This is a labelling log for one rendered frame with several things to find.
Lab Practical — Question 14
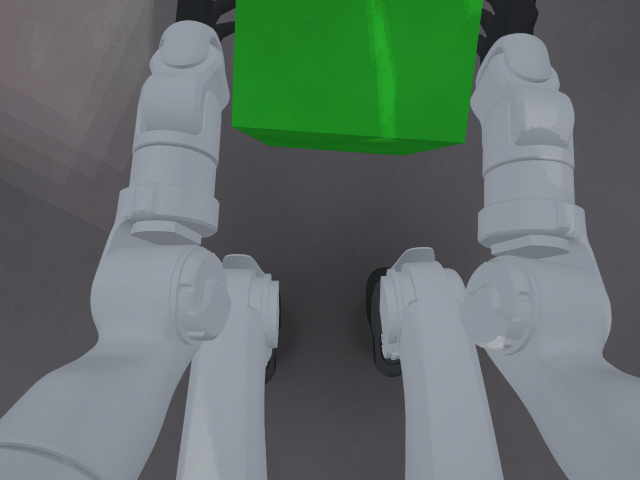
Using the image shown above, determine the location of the carton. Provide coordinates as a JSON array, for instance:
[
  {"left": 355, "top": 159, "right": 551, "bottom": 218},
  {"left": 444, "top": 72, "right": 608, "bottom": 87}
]
[{"left": 232, "top": 0, "right": 483, "bottom": 156}]

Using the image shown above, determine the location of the left robot forearm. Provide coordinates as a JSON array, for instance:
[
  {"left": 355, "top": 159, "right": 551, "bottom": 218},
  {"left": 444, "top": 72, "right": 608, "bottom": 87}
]
[{"left": 90, "top": 20, "right": 230, "bottom": 323}]

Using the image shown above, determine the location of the left robot foot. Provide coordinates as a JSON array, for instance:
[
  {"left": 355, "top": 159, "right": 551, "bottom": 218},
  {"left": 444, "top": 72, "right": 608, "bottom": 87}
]
[{"left": 265, "top": 279, "right": 281, "bottom": 384}]

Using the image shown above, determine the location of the robot left hand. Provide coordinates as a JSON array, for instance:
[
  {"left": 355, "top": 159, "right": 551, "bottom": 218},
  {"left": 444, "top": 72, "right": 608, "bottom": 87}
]
[{"left": 175, "top": 0, "right": 236, "bottom": 42}]

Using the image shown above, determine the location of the robot right hand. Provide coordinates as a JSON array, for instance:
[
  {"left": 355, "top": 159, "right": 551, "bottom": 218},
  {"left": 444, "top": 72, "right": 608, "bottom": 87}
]
[{"left": 476, "top": 0, "right": 539, "bottom": 65}]

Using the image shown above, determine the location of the left robot upper arm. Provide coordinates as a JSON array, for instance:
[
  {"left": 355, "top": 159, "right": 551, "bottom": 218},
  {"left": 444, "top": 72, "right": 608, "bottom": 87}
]
[{"left": 0, "top": 245, "right": 231, "bottom": 480}]

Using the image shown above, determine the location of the right robot forearm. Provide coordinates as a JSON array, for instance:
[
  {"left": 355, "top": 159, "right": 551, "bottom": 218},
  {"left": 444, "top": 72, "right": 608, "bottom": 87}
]
[{"left": 470, "top": 33, "right": 605, "bottom": 288}]

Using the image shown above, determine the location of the right robot upper arm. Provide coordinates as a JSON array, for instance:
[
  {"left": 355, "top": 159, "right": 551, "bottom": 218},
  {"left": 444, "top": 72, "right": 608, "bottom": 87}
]
[{"left": 460, "top": 255, "right": 640, "bottom": 480}]

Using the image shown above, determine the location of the right robot thigh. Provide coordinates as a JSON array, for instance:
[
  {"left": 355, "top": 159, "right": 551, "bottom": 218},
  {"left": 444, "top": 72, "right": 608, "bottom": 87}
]
[{"left": 380, "top": 261, "right": 504, "bottom": 480}]

